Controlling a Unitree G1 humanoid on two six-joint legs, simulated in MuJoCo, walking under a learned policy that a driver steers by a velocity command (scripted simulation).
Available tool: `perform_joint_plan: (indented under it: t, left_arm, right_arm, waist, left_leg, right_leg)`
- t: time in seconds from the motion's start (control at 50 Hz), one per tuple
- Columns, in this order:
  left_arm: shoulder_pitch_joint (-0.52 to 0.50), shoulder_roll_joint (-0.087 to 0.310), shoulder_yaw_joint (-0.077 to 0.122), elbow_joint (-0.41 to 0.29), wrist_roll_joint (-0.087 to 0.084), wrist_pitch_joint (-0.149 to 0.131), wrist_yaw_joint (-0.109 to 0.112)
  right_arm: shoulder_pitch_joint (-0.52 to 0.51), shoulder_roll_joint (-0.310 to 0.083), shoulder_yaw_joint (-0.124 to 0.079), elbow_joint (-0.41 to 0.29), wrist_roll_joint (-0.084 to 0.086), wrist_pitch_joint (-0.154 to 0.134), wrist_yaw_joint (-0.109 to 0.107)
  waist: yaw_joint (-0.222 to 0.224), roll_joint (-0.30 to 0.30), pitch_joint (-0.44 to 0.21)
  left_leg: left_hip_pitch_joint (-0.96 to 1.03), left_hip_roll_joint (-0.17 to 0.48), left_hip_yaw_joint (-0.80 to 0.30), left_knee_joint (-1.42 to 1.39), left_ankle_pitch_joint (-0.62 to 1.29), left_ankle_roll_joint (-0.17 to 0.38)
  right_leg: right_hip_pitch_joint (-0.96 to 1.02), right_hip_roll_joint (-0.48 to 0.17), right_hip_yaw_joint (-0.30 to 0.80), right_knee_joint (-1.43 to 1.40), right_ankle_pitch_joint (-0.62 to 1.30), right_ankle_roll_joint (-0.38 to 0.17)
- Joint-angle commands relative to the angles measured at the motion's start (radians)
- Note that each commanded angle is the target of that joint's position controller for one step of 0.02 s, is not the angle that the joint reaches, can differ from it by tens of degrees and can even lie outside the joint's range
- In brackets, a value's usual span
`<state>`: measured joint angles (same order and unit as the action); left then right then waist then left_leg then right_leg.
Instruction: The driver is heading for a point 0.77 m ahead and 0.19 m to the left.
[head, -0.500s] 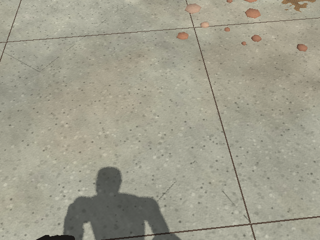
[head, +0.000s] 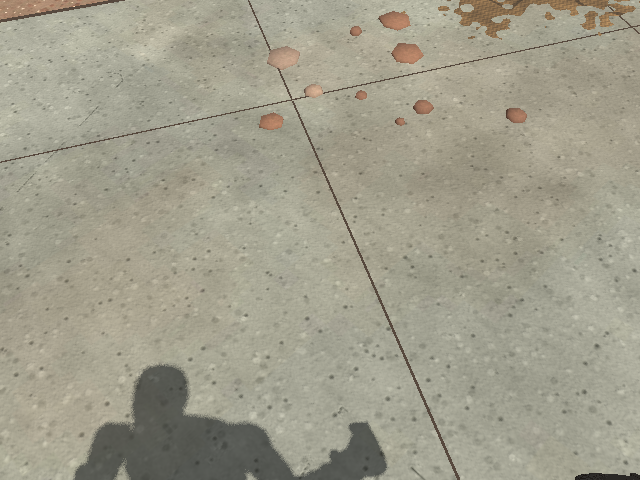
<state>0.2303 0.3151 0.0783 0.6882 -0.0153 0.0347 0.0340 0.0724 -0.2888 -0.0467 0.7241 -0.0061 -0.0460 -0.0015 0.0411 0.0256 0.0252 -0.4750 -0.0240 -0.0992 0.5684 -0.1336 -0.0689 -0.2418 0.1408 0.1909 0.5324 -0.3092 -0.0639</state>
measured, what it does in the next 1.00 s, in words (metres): steps on the spot, turning left: left foot, then right foot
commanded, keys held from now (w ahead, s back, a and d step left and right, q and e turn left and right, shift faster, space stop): no key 0.10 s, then q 0.90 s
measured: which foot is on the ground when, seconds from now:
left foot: up 0.00-0.00, down 0.02-0.38, up 0.40-0.66, down 0.68-1.00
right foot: down 0.00-0.04, up 0.06-0.32, down 0.34-0.68, up 0.70-1.00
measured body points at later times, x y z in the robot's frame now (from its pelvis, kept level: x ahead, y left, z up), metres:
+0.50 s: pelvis +0.05 +0.00 +0.00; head +0.08 +0.00 +0.45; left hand +0.14 +0.30 -0.10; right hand +0.20 -0.28 -0.11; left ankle +0.04 +0.12 -0.68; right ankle +0.03 -0.13 -0.73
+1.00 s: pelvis +0.05 +0.04 +0.01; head +0.08 +0.08 +0.46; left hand +0.09 +0.37 -0.10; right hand +0.30 -0.17 -0.08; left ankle +0.04 +0.14 -0.73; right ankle +0.14 -0.10 -0.69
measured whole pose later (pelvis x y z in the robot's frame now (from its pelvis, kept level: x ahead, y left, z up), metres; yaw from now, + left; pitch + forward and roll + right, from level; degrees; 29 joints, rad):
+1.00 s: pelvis +0.05 +0.04 +0.01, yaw +23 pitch +2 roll -2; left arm 0.12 0.31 0.08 0.74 0.00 0.01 0.04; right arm 0.17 -0.32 -0.07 0.66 0.01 0.03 -0.02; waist -0.01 -0.01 0.06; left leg -0.29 -0.08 -0.13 0.46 -0.19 0.05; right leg -0.47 0.01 0.10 0.83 -0.35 0.09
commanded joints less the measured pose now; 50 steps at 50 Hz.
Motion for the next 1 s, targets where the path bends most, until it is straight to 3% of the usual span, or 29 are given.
perform_joint_plan:
  t: [0.02, 0.04, 0.06, 0.08, 0.1, 0.14, 0.18, 0.2, 0.26, 0.32, 0.34, 0.36, 0.38, 0.4, 0.42, 0.44, 0.48, 0.56, 0.62, 0.66, 0.68, 0.7, 0.72, 0.74, 0.76, 0.78, 0.8, 0.86, 1.0]
  left_arm:
    - [-0.036, 0.088, 0.014, -0.073, 0.006, -0.014, 0.005]
    - [0.036, 0.039, -0.002, -0.076, 0.03, -0.021, 0.005]
    - [0.107, 0.056, 0.0, -0.078, 0.015, -0.018, 0.007]
    - [0.117, 0.139, 0.018, -0.053, 0.019, -0.013, 0.009]
    - [0.06, 0.172, 0.032, -0.045, 0.01, -0.002, 0.011]
    - [0.025, 0.121, 0.023, -0.031, 0.018, 0.022, 0.016]
    - [0.024, 0.042, -0.002, -0.02, 0.021, 0.023, 0.004]
    - [-0.002, 0.025, -0.009, -0.022, 0.021, 0.016, 0.002]
    - [-0.023, 0.059, 0.004, -0.011, 0.008, 0.002, 0.003]
    - [0.004, 0.075, 0.014, 0.012, 0.011, -0.007, 0.003]
    - [0.012, 0.102, 0.021, 0.007, 0.021, -0.01, 0.006]
    - [0.017, 0.159, 0.038, 0.016, 0.035, -0.008, 0.008]
    - [0.005, 0.153, 0.041, 0.016, 0.04, -0.007, 0.006]
    - [-0.027, 0.142, 0.037, -0.002, 0.048, -0.01, 0.008]
    - [-0.048, 0.126, 0.032, -0.016, 0.054, -0.018, 0.015]
    - [-0.059, 0.116, 0.027, -0.019, 0.045, -0.028, 0.02]
    - [-0.099, 0.106, 0.023, -0.016, 0.02, -0.04, 0.022]
    - [-0.083, 0.132, 0.035, 0.003, 0.015, -0.019, 0.021]
    - [-0.067, 0.165, 0.045, 0.013, 0.004, -0.01, 0.016]
    - [-0.086, 0.164, 0.044, 0.019, -0.016, -0.019, 0.011]
    - [-0.031, 0.137, 0.037, 0.043, -0.013, -0.031, 0.003]
    - [-0.012, 0.088, 0.022, 0.025, 0.034, -0.04, -0.005]
    - [-0.107, 0.054, 0.008, -0.034, 0.047, -0.044, 0.001]
    - [-0.137, 0.108, 0.023, -0.027, 0.029, -0.039, 0.003]
    - [-0.136, 0.116, 0.028, -0.024, 0.012, -0.034, 0.004]
    - [-0.117, 0.116, 0.032, -0.002, 0.014, -0.03, 0.013]
    - [-0.116, 0.127, 0.038, 0.0, 0.022, -0.026, 0.021]
    - [-0.078, 0.095, 0.033, 0.006, 0.019, -0.03, 0.015]
    - [-0.128, 0.079, 0.021, -0.02, 0.014, -0.047, 0.0]
  right_arm:
    - [0.048, -0.142, -0.044, -0.057, -0.015, -0.033, -0.001]
    - [0.053, -0.2, -0.05, -0.073, -0.035, -0.032, -0.009]
    - [0.085, -0.184, -0.048, -0.044, -0.052, -0.016, -0.009]
    - [0.083, -0.128, -0.034, -0.053, -0.022, -0.013, -0.003]
    - [0.073, -0.108, -0.029, -0.057, -0.011, -0.009, -0.002]
    - [0.017, -0.081, -0.011, -0.052, -0.004, -0.001, 0.005]
    - [-0.03, -0.078, -0.008, -0.042, -0.004, 0.015, 0.012]
    - [-0.015, -0.1, -0.017, -0.039, 0.0, 0.024, 0.011]
    - [0.044, -0.173, -0.043, -0.033, 0.012, 0.04, 0.004]
    - [0.036, -0.17, -0.044, -0.038, 0.032, 0.05, -0.009]
    - [0.041, -0.154, -0.04, -0.039, 0.031, 0.047, -0.012]
    - [0.03, -0.119, -0.034, -0.06, 0.027, 0.04, -0.011]
    - [0.019, -0.109, -0.031, -0.063, 0.025, 0.036, -0.007]
    - [0.027, -0.119, -0.036, -0.061, 0.022, 0.033, -0.003]
    - [0.038, -0.139, -0.049, -0.055, 0.022, 0.036, -0.003]
    - [0.062, -0.154, -0.062, -0.046, 0.025, 0.045, -0.004]
    - [0.098, -0.117, -0.057, -0.034, 0.028, 0.068, -0.007]
    - [0.033, -0.072, -0.033, -0.081, 0.034, 0.078, 0.016]
    - [0.037, -0.105, -0.042, -0.104, 0.037, 0.082, 0.037]
    - [0.108, -0.119, -0.055, -0.088, 0.028, 0.087, 0.036]
    - [0.15, -0.153, -0.07, -0.082, 0.022, 0.088, 0.024]
    - [0.192, -0.273, -0.101, -0.098, 0.023, 0.089, 0.003]
    - [0.219, -0.319, -0.1, -0.111, -0.013, 0.072, 0.012]
    - [0.211, -0.259, -0.084, -0.113, -0.017, 0.052, 0.021]
    - [0.159, -0.232, -0.075, -0.112, -0.008, 0.039, 0.018]
    - [0.107, -0.212, -0.073, -0.115, 0.008, 0.038, 0.01]
    - [0.069, -0.195, -0.066, -0.121, 0.021, 0.042, 0.002]
    - [0.058, -0.184, -0.059, -0.133, 0.012, 0.054, -0.016]
    - [0.07, -0.208, -0.071, -0.14, 0.014, 0.072, -0.026]
  waist:
    - [-0.06, -0.135, -0.136]
    - [-0.015, 0.052, -0.2]
    - [0.015, 0.263, -0.222]
    - [-0.009, 0.18, -0.212]
    - [-0.031, 0.111, -0.175]
    - [-0.017, 0.066, -0.124]
    - [0.007, 0.12, -0.088]
    - [-0.014, 0.152, -0.083]
    - [-0.047, 0.165, -0.116]
    - [-0.022, 0.144, -0.115]
    - [-0.019, 0.111, -0.127]
    - [-0.039, -0.049, -0.113]
    - [-0.034, -0.175, -0.079]
    - [-0.025, -0.234, -0.057]
    - [-0.019, -0.228, -0.054]
    - [-0.027, -0.19, -0.046]
    - [-0.052, -0.145, -0.032]
    - [-0.009, -0.191, -0.052]
    - [-0.004, -0.205, -0.074]
    - [-0.05, -0.179, -0.082]
    - [-0.063, -0.104, -0.102]
    - [-0.054, 0.147, -0.14]
    - [-0.094, 0.28, -0.191]
    - [-0.119, 0.121, -0.195]
    - [-0.088, 0.095, -0.136]
    - [-0.063, 0.045, -0.102]
    - [-0.05, 0.055, -0.079]
    - [-0.03, 0.092, -0.106]
    - [-0.062, 0.126, -0.088]
  left_leg:
    - [0.232, 0.081, -0.032, -0.188, 0.262, 0.071]
    - [0.404, 0.273, -0.21, -0.16, 0.63, 0.163]
    - [0.48, 0.426, -0.453, -0.18, 0.7, 0.351]
    - [0.462, 0.43, -0.493, -0.195, 0.551, 0.383]
    - [0.437, 0.375, -0.39, -0.184, 0.459, 0.348]
    - [0.327, 0.289, -0.284, -0.209, 0.28, 0.291]
    - [0.226, 0.182, -0.173, -0.241, 0.186, 0.239]
    - [0.233, 0.157, -0.162, -0.238, 0.188, 0.239]
    - [0.308, 0.184, -0.242, -0.222, 0.154, 0.267]
    - [0.236, 0.165, -0.272, -0.214, 0.039, 0.226]
    - [0.158, 0.146, -0.254, -0.187, -0.013, 0.19]
    - [0.07, 0.07, -0.14, -0.113, -0.088, 0.14]
    - [0.016, -0.017, -0.025, -0.004, -0.198, 0.094]
    - [-0.026, -0.038, 0.034, 0.135, -0.292, 0.068]
    - [-0.071, -0.02, 0.042, 0.309, -0.413, 0.05]
    - [-0.106, -0.008, 0.025, 0.446, -0.444, 0.032]
    - [-0.151, 0.025, 0.015, 0.498, -0.386, 0.007]
    - [-0.049, 0.044, 0.112, 0.295, -0.273, -0.014]
    - [0.06, 0.029, 0.16, 0.134, -0.232, 0.013]
    - [0.196, -0.003, 0.193, -0.054, -0.078, 0.058]
    - [0.327, -0.003, 0.139, -0.152, 0.074, 0.096]
    - [0.529, 0.211, -0.172, -0.172, 0.476, 0.188]
    - [0.521, 0.424, -0.489, -0.198, 0.63, 0.422]
    - [0.503, 0.403, -0.426, -0.218, 0.524, 0.443]
    - [0.441, 0.343, -0.328, -0.221, 0.424, 0.388]
    - [0.402, 0.281, -0.27, -0.227, 0.295, 0.33]
    - [0.364, 0.254, -0.246, -0.234, 0.255, 0.302]
    - [0.313, 0.201, -0.207, -0.243, 0.248, 0.298]
    - [0.269, 0.183, -0.315, -0.231, 0.041, 0.3]
  right_leg:
    - [0.045, -0.192, 0.203, 0.06, 0.368, -0.051]
    - [-0.06, -0.089, 0.096, 0.246, 0.028, 0.002]
    - [-0.222, 0.001, 0.01, 0.396, -0.403, 0.066]
    - [-0.261, -0.051, 0.023, 0.54, -0.397, 0.105]
    - [-0.288, -0.062, 0.01, 0.624, -0.34, 0.125]
    - [-0.245, -0.101, 0.006, 0.581, -0.253, 0.15]
    - [-0.12, -0.125, -0.091, 0.344, -0.208, 0.161]
    - [-0.09, -0.115, -0.125, 0.245, -0.199, 0.164]
    - [-0.046, -0.094, -0.132, 0.069, -0.072, 0.146]
    - [0.079, -0.094, -0.146, -0.123, 0.087, 0.087]
    - [0.157, -0.155, -0.11, -0.121, 0.125, 0.054]
    - [0.159, -0.239, -0.038, -0.116, 0.107, -0.006]
    - [0.13, -0.317, 0.048, -0.176, 0.137, -0.073]
    - [0.12, -0.421, 0.135, -0.219, 0.237, -0.136]
    - [0.128, -0.481, 0.162, -0.22, 0.386, -0.179]
    - [0.136, -0.498, 0.148, -0.204, 0.517, -0.194]
    - [0.172, -0.457, 0.039, -0.167, 0.624, -0.157]
    - [0.191, -0.399, -0.103, -0.148, 0.638, -0.128]
    - [0.188, -0.425, -0.121, -0.112, 0.615, -0.119]
    - [0.133, -0.411, -0.163, -0.023, 0.546, -0.071]
    - [0.058, -0.364, -0.221, 0.094, 0.436, -0.01]
    - [-0.185, -0.268, -0.305, 0.369, 0.057, 0.095]
    - [-0.372, -0.119, -0.202, 0.575, -0.415, 0.135]
    - [-0.39, -0.155, -0.11, 0.696, -0.398, 0.134]
    - [-0.397, -0.172, -0.104, 0.7, -0.311, 0.12]
    - [-0.396, -0.188, -0.103, 0.653, -0.228, 0.119]
    - [-0.384, -0.194, -0.097, 0.607, -0.163, 0.125]
    - [-0.304, -0.154, -0.114, 0.546, -0.066, 0.148]
    - [-0.206, -0.118, -0.093, 0.233, -0.039, 0.159]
